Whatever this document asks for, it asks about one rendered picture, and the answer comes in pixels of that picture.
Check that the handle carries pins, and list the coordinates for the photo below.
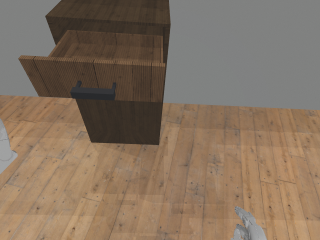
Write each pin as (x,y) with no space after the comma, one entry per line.
(78,92)

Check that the left robot hand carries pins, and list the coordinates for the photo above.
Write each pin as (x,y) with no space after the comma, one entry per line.
(7,156)

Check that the cabinet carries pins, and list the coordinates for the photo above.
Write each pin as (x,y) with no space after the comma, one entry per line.
(117,121)

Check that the drawer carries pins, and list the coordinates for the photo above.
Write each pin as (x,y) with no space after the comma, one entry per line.
(98,59)

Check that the right robot hand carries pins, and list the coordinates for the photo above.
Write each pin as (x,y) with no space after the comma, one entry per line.
(253,231)

